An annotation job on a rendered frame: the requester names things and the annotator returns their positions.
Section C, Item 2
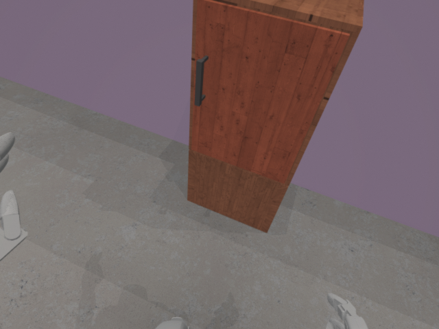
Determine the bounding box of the left robot shin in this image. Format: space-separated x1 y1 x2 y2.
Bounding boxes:
171 317 185 323

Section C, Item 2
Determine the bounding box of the robot left hand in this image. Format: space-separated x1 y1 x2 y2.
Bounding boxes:
0 132 27 261

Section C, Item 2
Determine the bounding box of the robot right hand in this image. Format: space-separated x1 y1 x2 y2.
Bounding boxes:
326 293 369 329

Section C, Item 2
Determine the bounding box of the cupboard door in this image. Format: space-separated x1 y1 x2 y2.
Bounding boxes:
191 0 350 184

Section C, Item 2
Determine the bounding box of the handle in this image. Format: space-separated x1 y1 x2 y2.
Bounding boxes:
195 56 209 106

